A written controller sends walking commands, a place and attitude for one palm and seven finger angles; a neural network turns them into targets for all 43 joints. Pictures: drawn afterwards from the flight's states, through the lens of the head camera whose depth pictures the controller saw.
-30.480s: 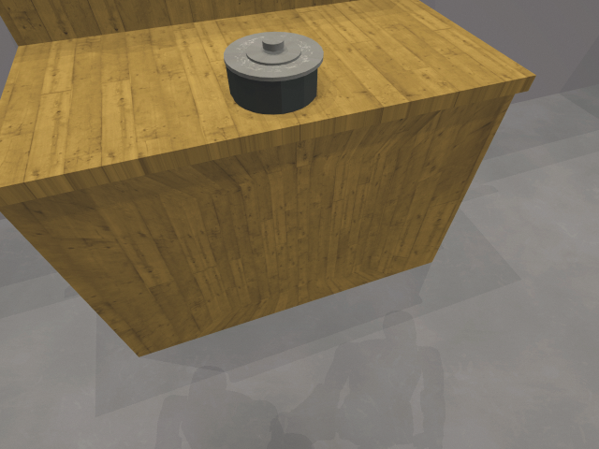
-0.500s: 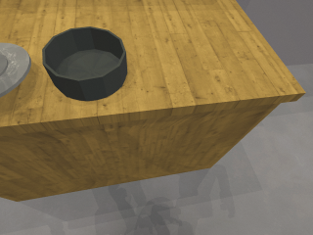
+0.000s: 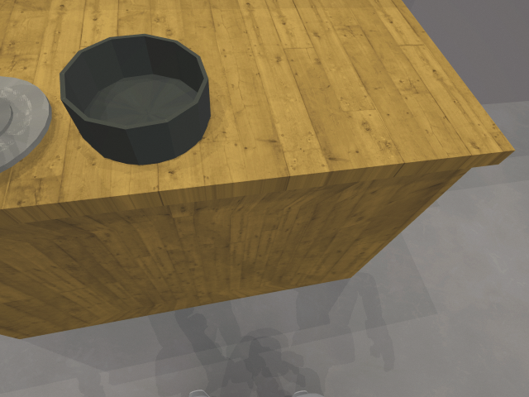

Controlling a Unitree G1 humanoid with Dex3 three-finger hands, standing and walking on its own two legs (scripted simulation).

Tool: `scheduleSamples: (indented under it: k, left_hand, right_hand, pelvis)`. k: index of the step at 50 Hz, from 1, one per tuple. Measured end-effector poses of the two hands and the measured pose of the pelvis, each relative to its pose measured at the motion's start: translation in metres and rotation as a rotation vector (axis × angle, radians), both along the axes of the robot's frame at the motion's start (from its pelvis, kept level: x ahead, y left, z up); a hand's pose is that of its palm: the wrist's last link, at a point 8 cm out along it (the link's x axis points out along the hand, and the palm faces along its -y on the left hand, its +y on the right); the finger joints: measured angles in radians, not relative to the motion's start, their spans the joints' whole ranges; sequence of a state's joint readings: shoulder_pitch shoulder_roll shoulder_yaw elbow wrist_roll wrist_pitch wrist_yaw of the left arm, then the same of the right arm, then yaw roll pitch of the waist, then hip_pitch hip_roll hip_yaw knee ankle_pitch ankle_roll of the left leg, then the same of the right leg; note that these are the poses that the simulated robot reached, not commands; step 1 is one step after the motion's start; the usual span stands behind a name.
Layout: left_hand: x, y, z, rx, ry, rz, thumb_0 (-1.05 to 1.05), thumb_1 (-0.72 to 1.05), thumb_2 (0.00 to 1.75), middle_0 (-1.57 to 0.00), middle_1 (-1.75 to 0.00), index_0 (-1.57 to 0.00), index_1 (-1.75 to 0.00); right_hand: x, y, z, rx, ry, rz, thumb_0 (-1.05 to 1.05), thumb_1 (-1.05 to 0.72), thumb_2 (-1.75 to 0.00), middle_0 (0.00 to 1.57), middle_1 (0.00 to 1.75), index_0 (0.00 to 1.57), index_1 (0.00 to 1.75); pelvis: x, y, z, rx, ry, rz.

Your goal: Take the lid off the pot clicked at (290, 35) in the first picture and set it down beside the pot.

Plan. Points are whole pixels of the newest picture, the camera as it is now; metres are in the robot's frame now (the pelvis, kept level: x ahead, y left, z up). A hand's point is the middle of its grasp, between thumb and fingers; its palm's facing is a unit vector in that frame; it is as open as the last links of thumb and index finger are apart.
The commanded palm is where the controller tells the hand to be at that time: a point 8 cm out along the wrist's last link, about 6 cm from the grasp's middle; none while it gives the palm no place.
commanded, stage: open the fingers wide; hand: left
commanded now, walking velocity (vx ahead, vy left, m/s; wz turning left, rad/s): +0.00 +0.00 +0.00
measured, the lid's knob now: out of the picture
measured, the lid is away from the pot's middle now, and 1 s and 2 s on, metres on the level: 0.23 0.23 0.23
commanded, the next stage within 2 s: raise the empty hand in 1.06 s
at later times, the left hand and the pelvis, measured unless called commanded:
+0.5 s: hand out of the picture +0.46 +0.35 +0.14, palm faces -0.40 -0.14 -0.91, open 6.8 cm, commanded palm +0.50 +0.34 +0.21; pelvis -0.01 +0.00 +0.00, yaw +1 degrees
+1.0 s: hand out of the picture +0.48 +0.34 +0.15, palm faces -0.38 -0.13 -0.91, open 10.8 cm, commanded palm +0.50 +0.34 +0.21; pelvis -0.01 +0.01 +0.00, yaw +0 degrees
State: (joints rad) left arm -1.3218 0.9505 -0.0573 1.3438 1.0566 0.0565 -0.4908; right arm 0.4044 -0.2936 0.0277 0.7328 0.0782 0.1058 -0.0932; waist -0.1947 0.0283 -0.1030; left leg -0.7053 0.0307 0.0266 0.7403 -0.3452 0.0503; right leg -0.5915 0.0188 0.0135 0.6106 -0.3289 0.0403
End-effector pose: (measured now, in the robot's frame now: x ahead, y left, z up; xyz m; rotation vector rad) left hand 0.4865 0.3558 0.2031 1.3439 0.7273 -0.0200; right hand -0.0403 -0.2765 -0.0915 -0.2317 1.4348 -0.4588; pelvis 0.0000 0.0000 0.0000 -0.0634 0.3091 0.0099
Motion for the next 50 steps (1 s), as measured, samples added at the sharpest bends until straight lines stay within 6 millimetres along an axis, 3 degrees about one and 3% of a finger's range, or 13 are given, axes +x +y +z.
scheduleSamples:
  k: [9,17,23,29,42,50]
  left_hand:
    - [-0.010,-0.007,-0.006,0.048,-0.053,-0.143,0.06,0.39,0.54,-0.58,-0.97,-0.78,-1.06]
    - [-0.021,-0.005,-0.004,0.063,-0.038,-0.156,0.04,0.39,0.59,-0.56,-0.95,-0.75,-1.05]
    - [-0.024,-0.005,-0.003,0.056,-0.050,-0.162,0.02,0.38,0.65,-0.55,-0.93,-0.72,-1.02]
    - [-0.022,-0.004,0.000,0.061,-0.065,-0.155,0.01,0.30,0.69,-0.54,-0.91,-0.63,-0.96]
    - [-0.012,-0.010,0.003,0.067,-0.069,-0.170,0.01,0.04,0.76,-0.46,-0.80,-0.48,-0.81]
    - [-0.008,-0.013,0.003,0.066,-0.074,-0.167,0.01,-0.06,0.79,-0.44,-0.74,-0.44,-0.74]
  right_hand:
    - [0.022,0.005,-0.007,0.031,-0.016,0.009,0.01,-0.90,-0.90,0.21,0.30,0.21,0.30]
    - [0.051,0.004,-0.011,0.038,-0.081,0.056,0.01,-0.90,-0.90,0.21,0.30,0.21,0.30]
    - [0.060,0.003,-0.011,0.030,-0.099,0.078,0.01,-0.90,-0.90,0.21,0.30,0.21,0.30]
    - [0.051,0.001,-0.010,0.022,-0.083,0.071,0.01,-0.90,-0.90,0.21,0.30,0.21,0.30]
    - [0.013,0.005,-0.009,0.027,0.001,0.011,0.01,-0.90,-0.90,0.20,0.30,0.21,0.30]
    - [0.007,0.009,-0.009,0.036,0.003,-0.008,0.01,-0.90,-0.90,0.20,0.30,0.21,0.30]
  pelvis:
    - [-0.001,0.000,-0.001,0.000,-0.012,0.000]
    - [-0.005,0.001,-0.002,-0.001,-0.023,0.011]
    - [-0.008,0.001,-0.002,-0.001,-0.026,0.015]
    - [-0.010,0.001,-0.003,-0.002,-0.024,0.014]
    - [-0.009,0.004,-0.003,-0.002,-0.017,0.005]
    - [-0.008,0.005,-0.002,0.001,-0.017,-0.003]
